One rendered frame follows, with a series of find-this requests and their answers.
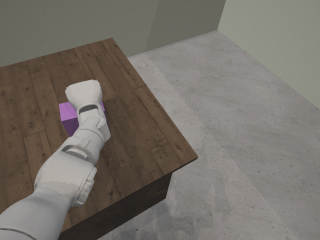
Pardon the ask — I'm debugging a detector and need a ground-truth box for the robot left forearm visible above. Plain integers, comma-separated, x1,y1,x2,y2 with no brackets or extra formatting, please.
34,102,111,191

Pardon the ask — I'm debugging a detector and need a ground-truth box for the left robot hand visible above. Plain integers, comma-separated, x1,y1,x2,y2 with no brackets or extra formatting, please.
65,79,103,110

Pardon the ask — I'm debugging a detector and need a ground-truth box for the left robot upper arm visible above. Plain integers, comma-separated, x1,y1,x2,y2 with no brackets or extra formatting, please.
0,151,97,240

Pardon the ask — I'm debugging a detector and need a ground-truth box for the table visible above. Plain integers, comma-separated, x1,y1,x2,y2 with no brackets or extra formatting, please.
0,38,198,240

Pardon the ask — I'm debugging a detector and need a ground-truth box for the sponge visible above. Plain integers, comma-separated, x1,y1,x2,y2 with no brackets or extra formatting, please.
59,100,110,137

